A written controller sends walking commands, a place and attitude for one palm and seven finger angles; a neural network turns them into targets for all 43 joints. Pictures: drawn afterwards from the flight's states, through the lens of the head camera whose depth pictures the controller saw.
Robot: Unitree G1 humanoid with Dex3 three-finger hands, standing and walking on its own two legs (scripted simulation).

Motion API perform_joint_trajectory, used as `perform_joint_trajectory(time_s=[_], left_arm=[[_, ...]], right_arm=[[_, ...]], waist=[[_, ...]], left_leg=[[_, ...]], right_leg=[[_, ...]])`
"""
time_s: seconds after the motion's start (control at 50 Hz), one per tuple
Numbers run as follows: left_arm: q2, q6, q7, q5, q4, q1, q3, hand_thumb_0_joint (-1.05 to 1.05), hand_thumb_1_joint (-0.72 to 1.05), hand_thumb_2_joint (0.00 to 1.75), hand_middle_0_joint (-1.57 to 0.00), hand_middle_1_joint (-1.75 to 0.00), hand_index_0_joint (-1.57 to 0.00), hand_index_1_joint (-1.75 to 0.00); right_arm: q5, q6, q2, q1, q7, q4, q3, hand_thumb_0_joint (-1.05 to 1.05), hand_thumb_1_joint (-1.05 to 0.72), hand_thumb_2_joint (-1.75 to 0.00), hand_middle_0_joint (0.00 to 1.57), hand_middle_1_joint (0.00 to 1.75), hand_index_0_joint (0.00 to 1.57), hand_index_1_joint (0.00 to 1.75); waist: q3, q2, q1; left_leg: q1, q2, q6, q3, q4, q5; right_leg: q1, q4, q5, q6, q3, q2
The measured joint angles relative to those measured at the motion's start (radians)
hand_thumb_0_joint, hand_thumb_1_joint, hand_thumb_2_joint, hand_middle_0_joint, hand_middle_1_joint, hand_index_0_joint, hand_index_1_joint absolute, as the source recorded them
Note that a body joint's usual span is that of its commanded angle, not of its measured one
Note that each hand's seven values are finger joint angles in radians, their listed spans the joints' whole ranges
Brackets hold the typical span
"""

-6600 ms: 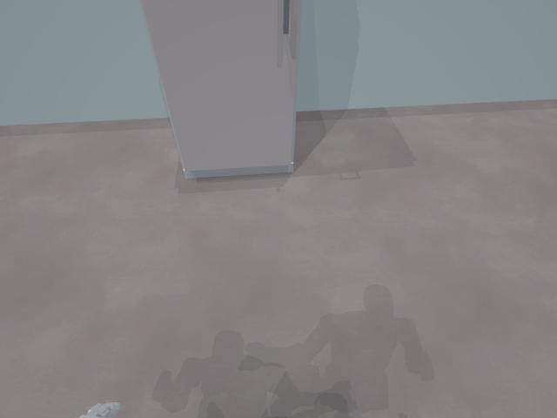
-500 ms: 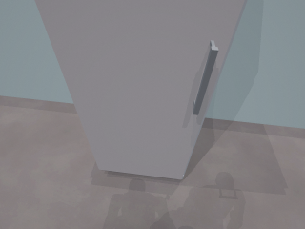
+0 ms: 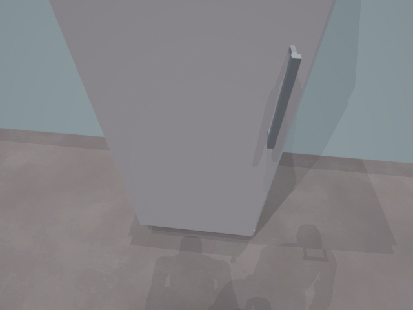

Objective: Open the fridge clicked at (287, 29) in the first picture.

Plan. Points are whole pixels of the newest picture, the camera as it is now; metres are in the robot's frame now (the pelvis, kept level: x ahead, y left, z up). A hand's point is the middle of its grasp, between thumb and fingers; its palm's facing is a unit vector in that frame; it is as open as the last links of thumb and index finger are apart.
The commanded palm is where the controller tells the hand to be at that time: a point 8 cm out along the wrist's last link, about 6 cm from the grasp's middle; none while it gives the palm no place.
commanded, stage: look again from close up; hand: right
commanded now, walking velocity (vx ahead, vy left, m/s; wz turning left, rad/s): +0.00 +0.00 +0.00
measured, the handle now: (280, 102) +0.55 -0.13 +0.12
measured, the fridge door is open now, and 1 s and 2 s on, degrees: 0 0 0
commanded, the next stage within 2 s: none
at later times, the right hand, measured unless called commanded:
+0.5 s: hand out of the picture +0.01 -0.20 -0.19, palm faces +0.05 +0.98 -0.18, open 7.4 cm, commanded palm none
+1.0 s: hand out of the picture -0.03 -0.22 -0.18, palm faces +0.04 +0.98 -0.21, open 7.4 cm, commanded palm none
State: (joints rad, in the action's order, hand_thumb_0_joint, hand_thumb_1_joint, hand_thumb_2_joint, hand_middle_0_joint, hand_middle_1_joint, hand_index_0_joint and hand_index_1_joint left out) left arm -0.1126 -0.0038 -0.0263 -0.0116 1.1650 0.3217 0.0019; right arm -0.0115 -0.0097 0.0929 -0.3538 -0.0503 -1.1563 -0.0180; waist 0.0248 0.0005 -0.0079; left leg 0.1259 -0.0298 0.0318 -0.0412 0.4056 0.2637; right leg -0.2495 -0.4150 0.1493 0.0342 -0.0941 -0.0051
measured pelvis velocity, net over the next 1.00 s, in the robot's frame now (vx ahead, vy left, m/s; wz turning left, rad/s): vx -0.01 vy -0.03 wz -0.03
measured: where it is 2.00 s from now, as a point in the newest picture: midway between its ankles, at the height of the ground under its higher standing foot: outside the picture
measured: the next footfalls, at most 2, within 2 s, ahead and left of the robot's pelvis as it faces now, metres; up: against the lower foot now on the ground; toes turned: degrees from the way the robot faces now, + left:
none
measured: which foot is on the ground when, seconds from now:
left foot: down 0.00-1.00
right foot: down 0.00-1.00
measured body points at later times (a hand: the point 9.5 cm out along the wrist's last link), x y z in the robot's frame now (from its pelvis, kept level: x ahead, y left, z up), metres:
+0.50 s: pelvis -0.01 -0.02 -0.01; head -0.02 -0.05 +0.44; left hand +0.04 +0.21 -0.14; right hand +0.00 -0.25 -0.17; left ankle -0.03 +0.10 -0.74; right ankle +0.05 -0.09 -0.74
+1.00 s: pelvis -0.01 -0.03 +0.00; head -0.02 -0.05 +0.45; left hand +0.04 +0.22 -0.14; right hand -0.04 -0.28 -0.16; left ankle -0.03 +0.10 -0.74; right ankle +0.05 -0.09 -0.74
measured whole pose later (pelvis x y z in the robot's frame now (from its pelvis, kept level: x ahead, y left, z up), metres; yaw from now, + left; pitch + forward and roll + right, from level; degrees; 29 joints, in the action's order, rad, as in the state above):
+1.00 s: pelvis -0.01 -0.03 +0.00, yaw -2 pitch -1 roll +1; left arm -0.21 0.01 0.00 -0.01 1.07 0.24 0.00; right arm -0.02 0.00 0.22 -0.35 -0.03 -1.07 -0.01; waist -0.01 -0.03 0.01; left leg 0.14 0.02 -0.01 -0.06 0.41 0.25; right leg -0.26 -0.39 0.12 0.09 -0.08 0.05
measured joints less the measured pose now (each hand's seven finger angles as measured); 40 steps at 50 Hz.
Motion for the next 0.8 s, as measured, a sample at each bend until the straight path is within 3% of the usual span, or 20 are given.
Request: perform_joint_trajectory(time_s=[0.08, 0.24, 0.52, 0.8], left_arm=[[-0.015, 0.012, 0.001, -0.011, -0.057, -0.02, -0.008, 0.01, 0.92, 0.9, -0.2, -0.3, -0.2, -0.3], [-0.042, 0.009, 0.005, -0.008, -0.105, -0.022, 0.001, 0.02, 0.93, 0.9, -0.2, -0.3, -0.2, -0.3], [-0.055, 0.016, 0.016, -0.008, -0.14, -0.054, -0.008, 0.01, 0.91, 0.9, -0.2, -0.3, -0.2, -0.3], [-0.092, 0.011, 0.023, -0.005, -0.111, -0.071, -0.003, 0.01, 0.91, 0.9, -0.2, -0.3, -0.2, -0.3]], right_arm=[[-0.005, -0.034, 0.0, -0.008, -0.007, 0.027, -0.007, 0.0, -0.91, -0.9, 0.2, 0.3, 0.19, 0.3], [-0.006, -0.017, 0.036, -0.005, -0.002, 0.084, 0.0, 0.0, -0.91, -0.9, 0.2, 0.3, 0.19, 0.3], [-0.008, -0.001, 0.103, 0.026, 0.011, 0.146, 0.011, 0.0, -0.91, -0.9, 0.19, 0.3, 0.19, 0.3], [-0.011, 0.006, 0.133, 0.011, 0.02, 0.116, 0.013, 0.0, -0.91, -0.9, 0.19, 0.3, 0.19, 0.3]], waist=[[0.014, 0.018, -0.009], [-0.043, -0.011, 0.001], [-0.032, -0.038, 0.01], [-0.026, -0.033, 0.017]], left_leg=[[0.01, -0.01, 0.001, -0.013, 0.031, 0.013], [0.018, 0.014, -0.011, -0.016, 0.099, 0.061], [0.03, 0.026, -0.028, -0.018, 0.066, 0.028], [0.02, 0.047, -0.042, -0.02, 0.026, 0.0]], right_leg=[[-0.035, -0.079, 0.039, 0.009, 0.014, -0.011], [-0.036, -0.12, 0.069, 0.023, 0.014, 0.01], [-0.047, -0.084, 0.035, 0.042, 0.013, 0.025], [-0.027, -0.017, -0.007, 0.057, 0.013, 0.048]])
